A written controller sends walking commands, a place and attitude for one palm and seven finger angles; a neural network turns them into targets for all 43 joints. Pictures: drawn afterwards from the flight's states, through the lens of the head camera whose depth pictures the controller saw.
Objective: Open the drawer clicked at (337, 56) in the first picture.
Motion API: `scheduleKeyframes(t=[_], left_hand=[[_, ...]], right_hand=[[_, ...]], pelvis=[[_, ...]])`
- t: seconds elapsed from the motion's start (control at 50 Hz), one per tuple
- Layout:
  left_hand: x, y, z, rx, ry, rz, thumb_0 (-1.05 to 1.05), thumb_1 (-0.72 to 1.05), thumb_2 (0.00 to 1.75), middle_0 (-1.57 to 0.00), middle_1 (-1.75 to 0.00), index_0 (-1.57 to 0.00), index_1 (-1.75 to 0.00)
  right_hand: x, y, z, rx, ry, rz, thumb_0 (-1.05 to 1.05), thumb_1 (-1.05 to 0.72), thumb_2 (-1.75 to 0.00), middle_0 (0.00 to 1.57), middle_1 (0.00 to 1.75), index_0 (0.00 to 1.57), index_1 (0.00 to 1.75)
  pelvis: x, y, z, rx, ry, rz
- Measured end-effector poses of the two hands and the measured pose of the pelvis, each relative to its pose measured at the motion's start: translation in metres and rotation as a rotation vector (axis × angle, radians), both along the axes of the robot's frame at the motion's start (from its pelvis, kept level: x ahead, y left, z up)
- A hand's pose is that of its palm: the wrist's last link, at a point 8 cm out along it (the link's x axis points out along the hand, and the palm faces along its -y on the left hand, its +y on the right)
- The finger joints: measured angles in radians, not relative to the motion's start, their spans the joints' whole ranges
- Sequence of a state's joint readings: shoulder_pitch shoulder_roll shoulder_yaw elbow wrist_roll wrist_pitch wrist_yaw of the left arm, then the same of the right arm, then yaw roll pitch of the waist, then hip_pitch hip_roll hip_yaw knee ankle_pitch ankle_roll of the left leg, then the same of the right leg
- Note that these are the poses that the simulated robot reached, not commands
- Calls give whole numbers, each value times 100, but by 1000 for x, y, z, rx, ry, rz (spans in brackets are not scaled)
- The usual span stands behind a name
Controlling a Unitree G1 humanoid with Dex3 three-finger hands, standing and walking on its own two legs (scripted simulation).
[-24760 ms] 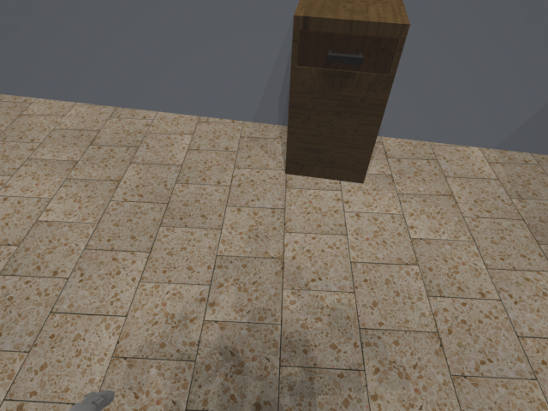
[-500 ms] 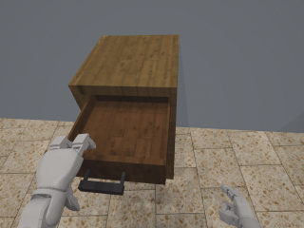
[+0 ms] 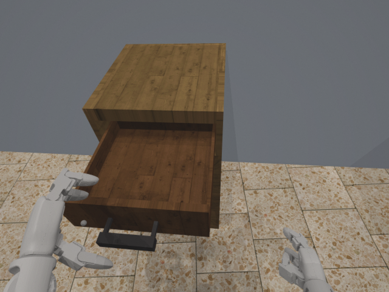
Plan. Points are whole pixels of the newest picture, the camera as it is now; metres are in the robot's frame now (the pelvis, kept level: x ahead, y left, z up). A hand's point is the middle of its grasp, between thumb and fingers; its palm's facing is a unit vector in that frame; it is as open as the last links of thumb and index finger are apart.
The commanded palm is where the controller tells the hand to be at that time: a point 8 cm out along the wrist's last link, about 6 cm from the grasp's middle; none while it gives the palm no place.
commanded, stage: draw the hand back to the body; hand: left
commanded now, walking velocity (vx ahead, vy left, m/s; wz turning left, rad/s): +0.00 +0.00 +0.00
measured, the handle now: (129, 232) +0.26 +0.21 -0.08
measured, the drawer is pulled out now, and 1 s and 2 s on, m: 0.29 0.29 0.29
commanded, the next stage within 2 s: step back with the hand held close in 0.88 s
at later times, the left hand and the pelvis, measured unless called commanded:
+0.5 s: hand (64, 215) +0.19 +0.23 +0.15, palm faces +0.37 -0.83 -0.42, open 10.2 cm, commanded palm +0.14 +0.27 +0.18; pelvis +0.01 -0.01 +0.00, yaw +1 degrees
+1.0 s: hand (53, 219) +0.18 +0.23 +0.16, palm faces +0.41 -0.81 -0.41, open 7.5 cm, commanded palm +0.13 +0.27 +0.18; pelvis +0.00 -0.01 +0.01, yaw +1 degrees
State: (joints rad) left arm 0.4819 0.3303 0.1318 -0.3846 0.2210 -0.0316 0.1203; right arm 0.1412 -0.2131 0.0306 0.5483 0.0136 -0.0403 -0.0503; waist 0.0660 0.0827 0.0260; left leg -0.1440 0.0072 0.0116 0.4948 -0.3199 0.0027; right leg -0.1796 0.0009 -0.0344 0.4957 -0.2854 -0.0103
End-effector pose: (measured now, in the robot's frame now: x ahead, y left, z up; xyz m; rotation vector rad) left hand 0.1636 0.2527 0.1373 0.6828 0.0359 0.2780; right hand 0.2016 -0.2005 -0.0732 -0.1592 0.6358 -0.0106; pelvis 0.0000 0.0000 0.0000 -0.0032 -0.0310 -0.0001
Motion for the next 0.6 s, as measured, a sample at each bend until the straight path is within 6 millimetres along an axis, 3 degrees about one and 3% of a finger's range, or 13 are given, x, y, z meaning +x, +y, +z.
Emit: scheduleKeyframes(t=[0.06,0.12,0.24,0.4,0.6], left_hand=[[-1,-5,1,-196,-90,8,-1,-41,33,-31,-114,-31,-114],[0,-6,11,-256,-165,-2,-1,-34,36,-30,-110,-30,-109],[2,5,28,-231,-220,4,-1,-16,44,-29,-98,-28,-98],[-7,5,29,-212,-179,10,-1,11,56,-26,-81,-26,-80],[-22,18,38,-177,-214,69,0,45,71,-24,-58,-24,-58]], right_hand=[[-8,0,6,-21,-30,-12,1,-91,-90,20,30,20,30],[-14,-2,7,-39,-35,-13,1,-91,-90,20,30,20,30],[-19,-12,2,-46,-11,-25,1,-90,-90,20,30,20,30],[-16,-23,-1,-47,0,-49,1,-91,-90,20,30,20,30],[-6,-19,5,-39,-36,-40,1,-91,-90,20,30,20,30]], pelvis=[[5,-3,1,1,-14,7],[9,-5,2,-1,-22,12],[11,-7,3,-3,-21,11],[10,-7,5,-3,-3,9],[6,-9,5,-4,-11,16]])
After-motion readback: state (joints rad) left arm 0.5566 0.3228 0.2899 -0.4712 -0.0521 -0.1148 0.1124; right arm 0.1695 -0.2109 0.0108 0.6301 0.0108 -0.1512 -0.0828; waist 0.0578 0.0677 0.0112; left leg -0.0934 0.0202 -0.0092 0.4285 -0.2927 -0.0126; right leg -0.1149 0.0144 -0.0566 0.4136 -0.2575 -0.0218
